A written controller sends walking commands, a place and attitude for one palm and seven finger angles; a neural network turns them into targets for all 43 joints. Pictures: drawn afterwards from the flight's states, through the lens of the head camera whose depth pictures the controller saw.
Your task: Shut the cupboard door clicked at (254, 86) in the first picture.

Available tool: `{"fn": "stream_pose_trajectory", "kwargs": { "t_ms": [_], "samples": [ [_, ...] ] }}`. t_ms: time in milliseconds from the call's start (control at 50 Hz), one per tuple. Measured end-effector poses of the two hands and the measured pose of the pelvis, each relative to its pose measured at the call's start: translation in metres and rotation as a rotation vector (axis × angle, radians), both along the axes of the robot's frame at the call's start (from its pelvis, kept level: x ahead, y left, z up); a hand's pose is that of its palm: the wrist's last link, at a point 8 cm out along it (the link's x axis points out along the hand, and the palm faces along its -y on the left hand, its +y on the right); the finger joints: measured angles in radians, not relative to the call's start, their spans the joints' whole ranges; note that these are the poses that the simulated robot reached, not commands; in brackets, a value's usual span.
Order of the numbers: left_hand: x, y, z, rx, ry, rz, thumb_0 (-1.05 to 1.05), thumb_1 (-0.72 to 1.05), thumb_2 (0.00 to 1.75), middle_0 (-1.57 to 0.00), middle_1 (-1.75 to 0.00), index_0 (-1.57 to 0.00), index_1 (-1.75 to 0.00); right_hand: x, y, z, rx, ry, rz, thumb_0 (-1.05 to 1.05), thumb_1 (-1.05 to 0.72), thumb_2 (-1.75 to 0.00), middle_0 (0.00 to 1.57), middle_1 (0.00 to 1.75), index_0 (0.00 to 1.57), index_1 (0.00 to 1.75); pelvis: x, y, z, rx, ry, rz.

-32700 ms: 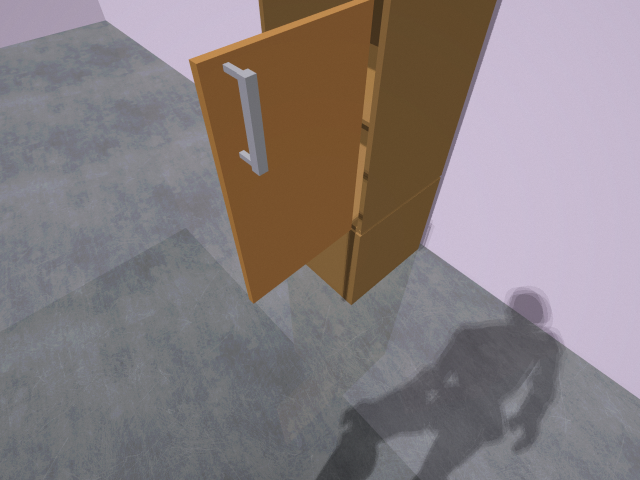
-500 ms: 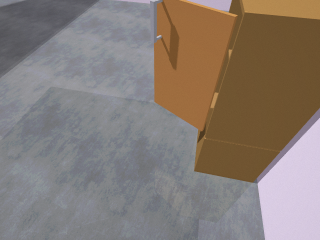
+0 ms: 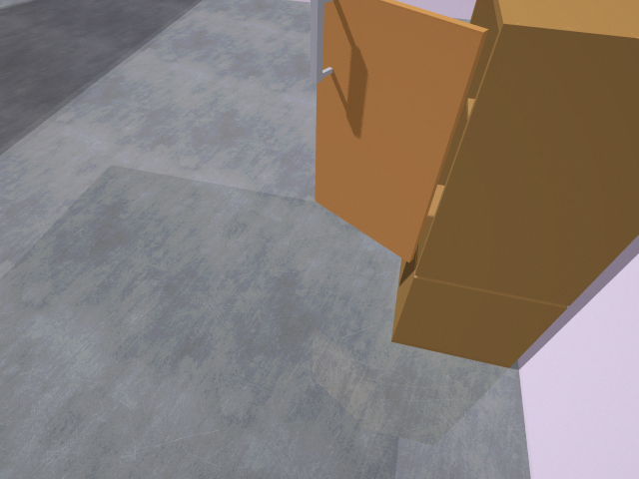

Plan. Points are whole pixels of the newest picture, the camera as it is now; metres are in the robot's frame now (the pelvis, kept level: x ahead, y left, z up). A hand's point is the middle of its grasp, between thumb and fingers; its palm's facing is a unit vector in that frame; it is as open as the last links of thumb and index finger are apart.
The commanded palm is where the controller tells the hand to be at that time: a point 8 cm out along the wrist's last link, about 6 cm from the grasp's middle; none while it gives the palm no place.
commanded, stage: walk to a spot facing it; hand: left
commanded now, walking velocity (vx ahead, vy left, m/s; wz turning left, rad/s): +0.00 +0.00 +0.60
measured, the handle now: (323, 39) +0.89 +0.04 +0.15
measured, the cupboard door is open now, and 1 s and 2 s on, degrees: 61 61 61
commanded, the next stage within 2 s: none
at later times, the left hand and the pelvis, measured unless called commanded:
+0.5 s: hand out of the picture +0.01 +0.22 -0.17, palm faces +0.30 -0.92 -0.25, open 7.4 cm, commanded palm none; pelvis -0.03 -0.01 +0.00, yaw +18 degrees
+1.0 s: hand out of the picture -0.12 +0.20 -0.19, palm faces +0.61 -0.75 -0.26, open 7.4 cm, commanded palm none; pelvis -0.04 -0.01 -0.02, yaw +37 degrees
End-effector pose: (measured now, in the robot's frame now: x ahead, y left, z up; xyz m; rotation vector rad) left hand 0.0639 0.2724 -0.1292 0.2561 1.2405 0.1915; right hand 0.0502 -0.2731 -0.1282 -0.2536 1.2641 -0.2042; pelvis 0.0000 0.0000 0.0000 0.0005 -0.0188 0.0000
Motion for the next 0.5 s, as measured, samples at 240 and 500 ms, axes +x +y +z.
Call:
{"fn": "stream_pose_trajectory", "kwargs": {
  "t_ms": [240, 500],
  "samples": [
    [-0.053, 0.001, -0.032, -0.066, 0.025, 0.163, 0.00, 0.91, 0.90, -0.20, -0.30, -0.20, -0.30, -0.002, 0.050, -0.019, 0.052, 0.061, 0.100, 0.01, -0.90, -0.90, 0.20, 0.29, 0.20, 0.30, -0.010, 0.017, -0.019, -0.009, -0.006, 0.137],
    [-0.079, -0.012, -0.004, -0.034, -0.054, 0.301, 0.00, 0.91, 0.90, -0.20, -0.30, -0.20, -0.30, 0.003, 0.036, -0.012, 0.050, 0.122, 0.233, 0.01, -0.90, -0.90, 0.21, 0.30, 0.21, 0.30, -0.026, -0.008, -0.004, -0.040, 0.038, 0.308]
  ]
}}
